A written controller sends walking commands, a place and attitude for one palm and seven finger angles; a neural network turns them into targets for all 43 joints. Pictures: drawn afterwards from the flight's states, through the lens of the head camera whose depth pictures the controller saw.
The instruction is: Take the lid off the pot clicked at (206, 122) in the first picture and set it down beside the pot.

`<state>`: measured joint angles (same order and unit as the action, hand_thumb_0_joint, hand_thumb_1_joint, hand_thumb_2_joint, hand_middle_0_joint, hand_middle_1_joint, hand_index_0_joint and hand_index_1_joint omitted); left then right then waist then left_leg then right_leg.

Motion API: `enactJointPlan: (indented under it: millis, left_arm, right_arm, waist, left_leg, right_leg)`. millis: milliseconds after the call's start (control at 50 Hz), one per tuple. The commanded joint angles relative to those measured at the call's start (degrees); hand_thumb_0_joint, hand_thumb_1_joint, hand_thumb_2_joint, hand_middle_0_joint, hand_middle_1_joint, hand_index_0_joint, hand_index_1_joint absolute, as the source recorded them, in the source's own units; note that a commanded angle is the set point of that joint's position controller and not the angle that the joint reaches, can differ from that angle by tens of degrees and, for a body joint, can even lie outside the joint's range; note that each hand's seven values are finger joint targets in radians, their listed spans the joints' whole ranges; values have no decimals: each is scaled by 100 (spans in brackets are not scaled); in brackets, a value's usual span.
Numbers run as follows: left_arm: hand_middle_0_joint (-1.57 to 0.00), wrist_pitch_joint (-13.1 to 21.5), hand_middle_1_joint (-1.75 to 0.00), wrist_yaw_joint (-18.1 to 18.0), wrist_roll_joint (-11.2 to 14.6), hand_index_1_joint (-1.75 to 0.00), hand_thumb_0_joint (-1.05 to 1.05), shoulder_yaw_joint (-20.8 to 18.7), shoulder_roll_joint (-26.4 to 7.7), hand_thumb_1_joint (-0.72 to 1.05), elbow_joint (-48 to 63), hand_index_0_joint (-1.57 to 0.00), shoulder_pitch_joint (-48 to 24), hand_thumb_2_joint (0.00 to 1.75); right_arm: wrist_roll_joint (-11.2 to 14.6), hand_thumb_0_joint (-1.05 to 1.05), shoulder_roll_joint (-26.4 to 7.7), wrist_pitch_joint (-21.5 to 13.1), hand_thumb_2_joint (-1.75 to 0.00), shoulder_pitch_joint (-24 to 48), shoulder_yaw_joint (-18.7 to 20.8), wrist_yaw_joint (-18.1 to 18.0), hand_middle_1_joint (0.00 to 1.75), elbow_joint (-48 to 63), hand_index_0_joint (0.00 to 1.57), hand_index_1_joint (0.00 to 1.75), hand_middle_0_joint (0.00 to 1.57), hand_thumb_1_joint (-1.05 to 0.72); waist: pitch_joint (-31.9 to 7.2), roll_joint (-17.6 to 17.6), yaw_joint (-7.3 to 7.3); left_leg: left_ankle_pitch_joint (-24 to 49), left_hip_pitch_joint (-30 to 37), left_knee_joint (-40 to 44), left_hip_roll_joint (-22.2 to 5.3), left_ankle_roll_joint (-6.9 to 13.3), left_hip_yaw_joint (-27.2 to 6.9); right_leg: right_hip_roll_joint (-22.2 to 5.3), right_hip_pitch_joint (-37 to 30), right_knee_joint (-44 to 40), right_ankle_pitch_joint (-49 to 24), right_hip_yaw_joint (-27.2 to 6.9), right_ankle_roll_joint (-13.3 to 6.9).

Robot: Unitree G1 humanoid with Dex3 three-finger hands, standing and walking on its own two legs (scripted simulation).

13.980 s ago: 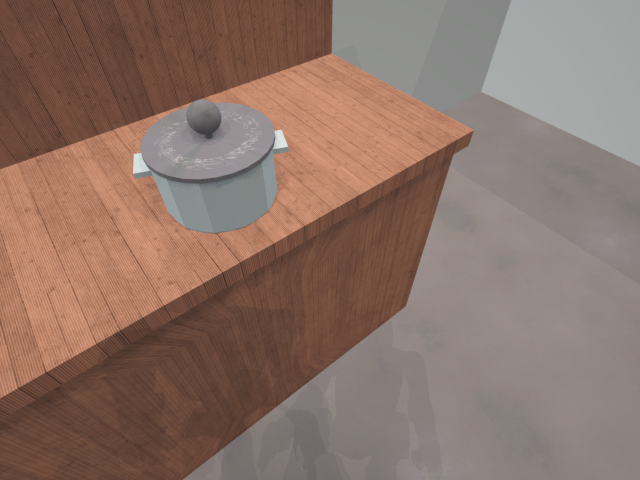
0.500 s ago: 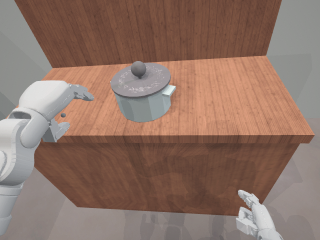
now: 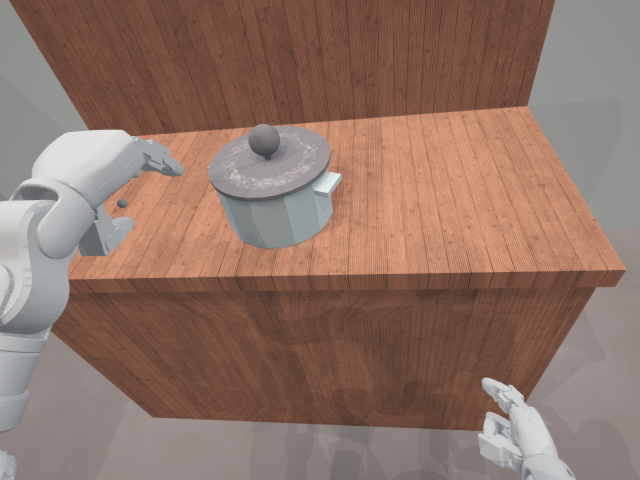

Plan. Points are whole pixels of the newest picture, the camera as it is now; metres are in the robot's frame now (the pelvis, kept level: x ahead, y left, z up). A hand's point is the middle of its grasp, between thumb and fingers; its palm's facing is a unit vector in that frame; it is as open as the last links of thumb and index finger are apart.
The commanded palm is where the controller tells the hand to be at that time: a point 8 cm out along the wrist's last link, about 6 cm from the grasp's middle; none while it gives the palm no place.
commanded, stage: move the open hand above the knob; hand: left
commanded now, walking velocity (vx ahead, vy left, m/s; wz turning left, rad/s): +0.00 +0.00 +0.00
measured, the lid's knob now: (264, 140) +0.57 +0.16 +0.16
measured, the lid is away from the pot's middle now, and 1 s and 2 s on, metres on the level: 0.00 0.00 0.00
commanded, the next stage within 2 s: none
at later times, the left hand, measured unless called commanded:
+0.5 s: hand (158, 175) +0.38 +0.22 +0.24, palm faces -0.02 -0.01 -1.00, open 10.0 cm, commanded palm +0.35 +0.22 +0.30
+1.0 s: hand (207, 141) +0.44 +0.18 +0.23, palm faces -0.10 -0.03 -0.99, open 10.0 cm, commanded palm +0.43 +0.19 +0.30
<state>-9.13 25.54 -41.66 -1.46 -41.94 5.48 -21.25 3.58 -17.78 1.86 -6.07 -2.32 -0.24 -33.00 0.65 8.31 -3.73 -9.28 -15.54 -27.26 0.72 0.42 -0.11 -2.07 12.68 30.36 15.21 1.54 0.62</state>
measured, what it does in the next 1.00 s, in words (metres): stands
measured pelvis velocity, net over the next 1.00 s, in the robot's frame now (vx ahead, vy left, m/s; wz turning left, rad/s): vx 0.02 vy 0.01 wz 0.01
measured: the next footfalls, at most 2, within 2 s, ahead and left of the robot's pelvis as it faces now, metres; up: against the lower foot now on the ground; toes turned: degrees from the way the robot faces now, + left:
none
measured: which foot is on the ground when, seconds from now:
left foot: down 0.00-1.00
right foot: down 0.00-1.00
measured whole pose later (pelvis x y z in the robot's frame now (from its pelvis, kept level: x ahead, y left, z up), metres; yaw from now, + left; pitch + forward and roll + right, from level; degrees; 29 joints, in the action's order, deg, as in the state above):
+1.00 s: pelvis +0.02 +0.01 +0.00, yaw +0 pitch +1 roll +1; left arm -16.8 27.0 -47.5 12.7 -32.9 -22.1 -50.3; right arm 4.8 -17.1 6.0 -7.6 -2.2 0.8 -35.6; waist -0.3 6.4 -0.1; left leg -10.6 -17.5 -27.3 1.7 1.0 0.0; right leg -3.1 14.6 30.7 16.8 1.4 1.0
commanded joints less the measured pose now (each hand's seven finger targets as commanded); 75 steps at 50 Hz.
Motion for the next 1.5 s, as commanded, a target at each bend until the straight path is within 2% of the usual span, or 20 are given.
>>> enactJointPlan:
  millis: [0, 140, 220, 280, 380, 420, 480, 520, 600, 680, 760, 820, 880, 900, 1020, 1180, 1220, 1360, 1420, 1480]
  left_arm:
    - [-88, -79, -8, -187, 11, -8, 0, -1013, -1395, -41, 872, -88, -1770, 173]
    - [-88, -226, -8, -170, -161, -8, 0, -787, -1451, -40, 403, -88, -2566, 173]
    - [-88, -218, -8, -159, -235, -8, 0, -640, -1428, -40, 724, -88, -3000, 173]
    - [-88, -329, -8, -134, -269, -8, 0, -361, -1133, -40, 5, -88, -3148, 173]
    - [-88, -370, -8, -121, -328, -8, 0, -228, -1090, -40, 373, -88, -3670, 173]
    - [-88, -455, -8, -113, -428, -8, 0, -401, -1268, -40, -105, -88, -3590, 173]
    - [-88, -475, -8, -72, -415, -8, 0, -36, -925, -40, -348, -88, -3948, 173]
    - [-88, -455, -8, -82, -437, -8, 0, -12, -932, -40, -129, -88, -4102, 173]
    - [-88, -528, -8, -149, -406, -8, 0, 77, -761, -40, -596, -88, -4336, 173]
    - [-88, -629, -8, -144, -616, -8, 0, 130, -879, -40, -1015, -88, -4798, 173]
    - [-88, -655, -8, -126, -623, -8, 0, 501, -524, -40, -1204, -88, -5232, 173]
    - [-88, -680, -8, -129, -709, -8, 0, 236, -840, -40, -1187, -88, -5342, 173]
    - [-88, -796, -8, -80, -734, -8, 0, 403, -643, -40, -1959, -88, -5403, 173]
    - [-88, -753, -8, -81, -623, -8, 0, 578, -387, -40, -1978, -88, -5364, 173]
    - [-88, -771, -8, -5, -825, -8, 0, 724, -522, -40, -2165, -88, -6518, 173]
    - [-88, -877, -8, 142, -899, -8, 0, 1079, -97, -40, -3534, -88, -7026, 173]
    - [-88, -791, -8, 107, -989, -8, 0, 822, -504, -40, -3240, -88, -7488, 173]
    - [-88, -794, -8, 145, -1083, -8, 0, 1099, -82, -40, -4457, -88, -7575, 173]
    - [-88, -647, -8, 83, -1130, -8, 0, 830, -436, -40, -4068, -88, -7927, 173]
    - [-88, -695, -8, 85, -1163, -8, 0, 1206, 21, -40, -4577, -88, -8093, 173]
  right_arm:
    - [72, 0, -426, -351, -90, 1074, 197, 20, 30, 1106, 20, 30, 20, -90]
    - [59, 0, -407, -253, -90, 1071, 156, -26, 30, 939, 20, 30, 20, -90]
    - [27, 0, -349, -262, -90, 1144, 141, 18, 30, 974, 20, 30, 20, -90]
    - [69, 0, -398, -157, -90, 1072, 134, 14, 30, 861, 20, 30, 20, -90]
    - [62, 0, -344, -141, -90, 1142, 138, 61, 30, 930, 20, 30, 20, -90]
    - [28, 0, -371, -111, -90, 1006, 148, 80, 30, 854, 20, 30, 20, -90]
    - [97, 0, -376, -21, -90, 1088, 136, 68, 30, 873, 20, 30, 20, -90]
    - [81, 0, -347, -55, -90, 1059, 150, 94, 30, 914, 20, 30, 20, -90]
    - [117, 0, -419, -14, -90, 888, 202, 91, 30, 830, 20, 30, 20, -90]
    - [102, 0, -399, 55, -90, 885, 180, 68, 30, 764, 20, 30, 20, -90]
    - [129, 0, -400, 75, -90, 851, 189, 86, 30, 775, 20, 30, 20, -90]
    - [93, 0, -408, 48, -90, 761, 213, 104, 30, 779, 20, 30, 20, -90]
    - [141, 0, -457, 136, -90, 632, 218, 84, 30, 651, 20, 30, 20, -90]
    - [148, 0, -510, 139, -90, 577, 255, 89, 30, 658, 20, 30, 20, -90]
    - [138, 0, -449, 99, -90, 480, 246, 52, 30, 583, 20, 30, 20, -90]
    - [141, 0, -508, 105, -90, 130, 285, 9, 30, 326, 20, 30, 20, -90]
    - [99, 0, -535, 55, -90, 55, 310, 15, 30, 335, 20, 30, 20, -90]
    - [115, 0, -567, 74, -90, -257, 340, 8, 30, 163, 20, 30, 20, -90]
    - [57, 0, -600, 53, -90, -379, 385, 22, 30, 218, 20, 30, 20, -90]
    - [91, 0, -584, 71, -90, -495, 403, 6, 30, 110, 20, 30, 20, -90]
  waist:
    - [-1522, -601, -2]
    - [-1227, -802, 54]
    - [-1927, -382, 7]
    - [-1390, -753, 100]
    - [-1932, -422, 84]
    - [-1946, -687, 58]
    - [-1542, -698, 140]
    - [-2004, -631, 107]
    - [-1866, -749, 236]
    - [-1862, -777, 185]
    - [-1922, -754, 270]
    - [-2379, -664, 218]
    - [-1876, -1035, 315]
    - [-1906, -954, 392]
    - [-2308, -836, 461]
    - [-1970, -1231, 631]
    - [-2508, -972, 601]
    - [-2066, -1217, 752]
    - [-2643, -1134, 694]
    - [-2315, -1076, 845]
  left_leg:
    - [561, 911, 205, 253, 220, 67]
    - [252, 762, 344, 199, 188, 40]
    - [652, 1051, 270, 243, 191, 16]
    - [323, 791, 351, 206, 173, -4]
    - [793, 1076, 260, 228, 189, -37]
    - [848, 1000, 235, 216, 188, -38]
    - [459, 812, 333, 207, 175, -8]
    - [725, 1050, 273, 218, 194, -45]
    - [669, 1058, 218, 204, 204, -86]
    - [574, 927, 315, 199, 191, -38]
    - [576, 949, 297, 217, 208, -34]
    - [995, 1104, 199, 234, 227, -35]
    - [778, 847, 255, 221, 236, -5]
    - [812, 925, 170, 256, 261, -7]
    - [775, 1068, 203, 286, 294, -16]
    - [603, 878, 247, 319, 337, -5]
    - [857, 1067, 191, 337, 350, -27]
    - [961, 871, 186, 316, 378, 53]
    - [1346, 1061, 140, 298, 395, 23]
    - [1248, 1040, 159, 270, 388, 36]
  right_leg:
    - [276, -68, -576, -863, 91, -112]
    - [261, 113, -643, -516, 131, -86]
    - [239, -173, -499, -877, 99, -150]
    - [243, 88, -577, -626, 163, -128]
    - [233, -107, -435, -1020, 138, -183]
    - [250, -139, -430, -1076, 159, -194]
    - [224, 86, -491, -735, 179, -178]
    - [234, -77, -414, -945, 166, -205]
    - [254, 103, -424, -873, 198, -227]
    - [225, 67, -412, -808, 176, -226]
    - [224, 93, -400, -870, 191, -225]
    - [224, -160, -330, -1272, 138, -245]
    - [226, 34, -407, -1185, 189, -219]
    - [217, 65, -441, -1243, 180, -226]
    - [232, -66, -419, -1330, 129, -212]
    - [243, 90, -511, -1402, 169, -181]
    - [240, -190, -445, -1730, 83, -203]
    - [259, 48, -496, -1963, 131, -189]
    - [248, -269, -441, -2345, 73, -201]
    - [288, 102, -485, -2123, 130, -205]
